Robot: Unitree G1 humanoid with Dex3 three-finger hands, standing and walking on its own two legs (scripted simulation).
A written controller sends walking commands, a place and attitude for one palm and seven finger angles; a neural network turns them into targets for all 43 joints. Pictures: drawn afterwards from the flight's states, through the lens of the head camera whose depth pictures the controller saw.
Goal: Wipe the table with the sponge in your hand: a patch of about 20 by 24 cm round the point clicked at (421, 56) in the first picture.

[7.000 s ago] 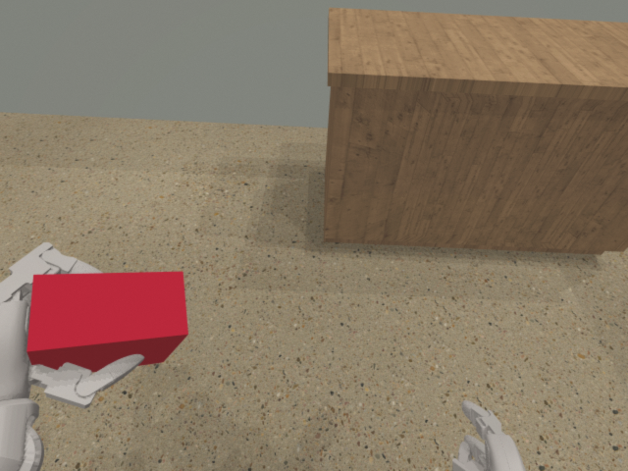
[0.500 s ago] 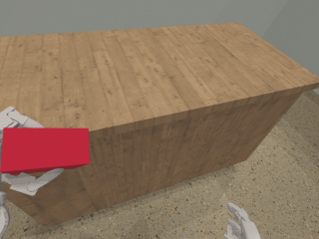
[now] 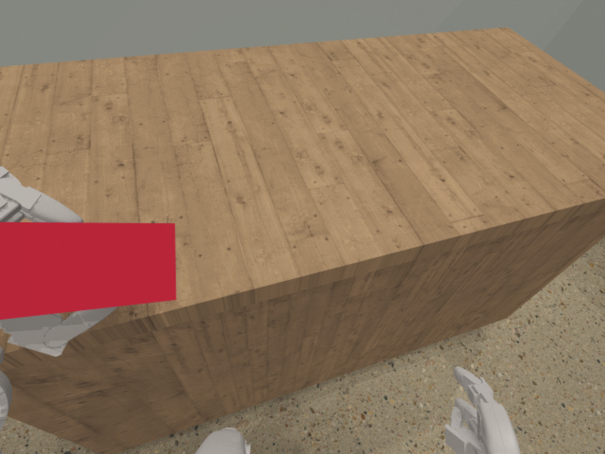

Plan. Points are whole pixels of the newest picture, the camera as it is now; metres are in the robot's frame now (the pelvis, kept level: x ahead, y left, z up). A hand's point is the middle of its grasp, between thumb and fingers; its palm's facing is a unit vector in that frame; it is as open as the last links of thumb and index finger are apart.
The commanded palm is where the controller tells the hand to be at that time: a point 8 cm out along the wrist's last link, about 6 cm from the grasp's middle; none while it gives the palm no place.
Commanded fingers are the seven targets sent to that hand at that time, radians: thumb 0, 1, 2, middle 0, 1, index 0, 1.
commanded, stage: come to a stop and stand still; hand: left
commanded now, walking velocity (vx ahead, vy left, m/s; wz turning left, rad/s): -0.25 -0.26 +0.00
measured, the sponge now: (109, 263) +0.23 +0.21 +0.19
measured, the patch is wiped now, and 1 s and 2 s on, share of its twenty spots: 0.00 0.00 0.00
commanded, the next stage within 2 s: look again from close up in 1.92 s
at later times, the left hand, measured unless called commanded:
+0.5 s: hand (67, 224) +0.26 +0.26 +0.20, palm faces +0.36 -0.84 -0.40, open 10.1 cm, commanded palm +0.20 +0.29 +0.21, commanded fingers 0.00 0.10 1.30 -1.20 -1.60 -1.20 -1.60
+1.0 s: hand out of the picture +0.22 +0.33 +0.19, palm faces +0.44 -0.83 -0.34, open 10.1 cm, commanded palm +0.15 +0.34 +0.21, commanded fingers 0.00 0.10 1.30 -1.20 -1.60 -1.20 -1.60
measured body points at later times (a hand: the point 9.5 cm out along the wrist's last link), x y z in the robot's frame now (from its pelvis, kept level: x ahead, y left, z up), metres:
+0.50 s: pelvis +0.04 +0.02 +0.03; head +0.06 +0.03 +0.48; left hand +0.24 +0.30 +0.22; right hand +0.22 -0.21 -0.05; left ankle +0.07 +0.15 -0.71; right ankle +0.01 -0.09 -0.71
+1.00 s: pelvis -0.01 +0.06 +0.03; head +0.01 +0.09 +0.47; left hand +0.19 +0.37 +0.21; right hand +0.16 -0.16 -0.04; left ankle +0.07 +0.15 -0.71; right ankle +0.01 -0.08 -0.71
